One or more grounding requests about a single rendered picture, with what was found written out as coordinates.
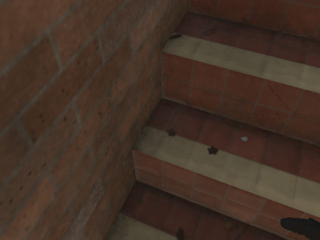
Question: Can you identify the robot right hand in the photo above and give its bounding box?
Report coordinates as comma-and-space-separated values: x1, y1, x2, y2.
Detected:
280, 217, 320, 240

